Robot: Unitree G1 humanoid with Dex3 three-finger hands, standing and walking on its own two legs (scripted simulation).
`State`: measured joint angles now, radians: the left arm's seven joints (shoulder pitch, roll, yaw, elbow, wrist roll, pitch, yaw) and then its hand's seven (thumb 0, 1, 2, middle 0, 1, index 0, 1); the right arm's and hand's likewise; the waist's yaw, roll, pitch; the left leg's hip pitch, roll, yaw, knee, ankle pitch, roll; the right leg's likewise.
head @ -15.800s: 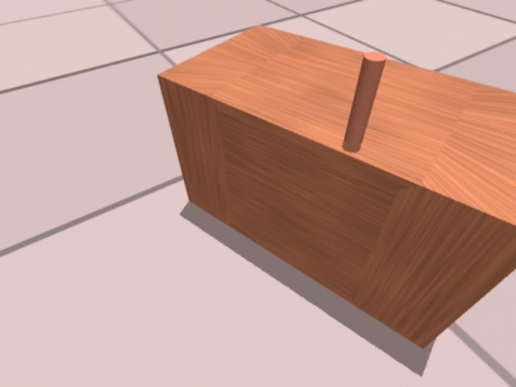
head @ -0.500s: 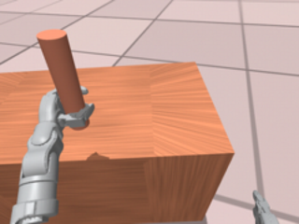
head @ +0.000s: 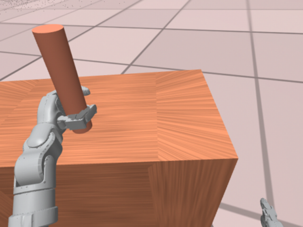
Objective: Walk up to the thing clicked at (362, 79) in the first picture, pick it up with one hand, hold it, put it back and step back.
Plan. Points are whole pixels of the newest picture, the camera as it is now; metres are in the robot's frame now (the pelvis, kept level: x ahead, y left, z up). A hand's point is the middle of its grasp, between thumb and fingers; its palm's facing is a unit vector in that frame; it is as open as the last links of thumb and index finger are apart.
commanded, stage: lift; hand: left
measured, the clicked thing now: (68, 87) +0.35 +0.18 +0.28
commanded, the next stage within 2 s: hold in 0.08 s
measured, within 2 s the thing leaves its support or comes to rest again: neither
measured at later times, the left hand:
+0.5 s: hand (74, 103) +0.34 +0.18 +0.24, palm faces +0.11 -0.99 +0.00, open 7.0 cm
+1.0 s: hand (74, 99) +0.33 +0.17 +0.26, palm faces +0.09 -1.00 +0.02, open 7.0 cm
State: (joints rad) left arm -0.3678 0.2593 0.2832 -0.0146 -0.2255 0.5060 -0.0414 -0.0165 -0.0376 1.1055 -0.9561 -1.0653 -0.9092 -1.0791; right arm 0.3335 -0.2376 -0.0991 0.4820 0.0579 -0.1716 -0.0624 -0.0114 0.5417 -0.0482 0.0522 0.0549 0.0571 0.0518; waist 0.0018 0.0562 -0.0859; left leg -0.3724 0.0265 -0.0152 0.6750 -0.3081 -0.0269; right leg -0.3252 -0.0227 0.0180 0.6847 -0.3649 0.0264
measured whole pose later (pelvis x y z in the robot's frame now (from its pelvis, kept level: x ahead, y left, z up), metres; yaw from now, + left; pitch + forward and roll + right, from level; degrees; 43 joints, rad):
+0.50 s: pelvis +0.00 +0.00 +0.00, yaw +0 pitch -1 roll +0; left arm -0.39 0.27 0.30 -0.11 -0.24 0.62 -0.05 -0.02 -0.03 1.09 -0.95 -1.08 -0.90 -1.09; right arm 0.31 -0.23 -0.10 0.54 0.06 -0.21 -0.06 -0.01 0.53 -0.05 0.05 0.06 0.06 0.05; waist 0.01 0.06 -0.09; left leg -0.34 0.02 -0.02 0.65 -0.30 -0.03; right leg -0.29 -0.03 0.01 0.66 -0.36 0.03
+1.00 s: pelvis -0.01 +0.00 +0.00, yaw +0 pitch -1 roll +0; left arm -0.44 0.26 0.29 -0.11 -0.25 0.70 -0.05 -0.02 -0.03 1.09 -0.95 -1.08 -0.90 -1.09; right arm 0.29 -0.23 -0.11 0.58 0.07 -0.23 -0.04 -0.01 0.54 -0.05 0.05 0.06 0.06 0.05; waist 0.02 0.07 -0.10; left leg -0.33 0.02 -0.02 0.64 -0.28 -0.02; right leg -0.28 -0.03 0.01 0.64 -0.34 0.03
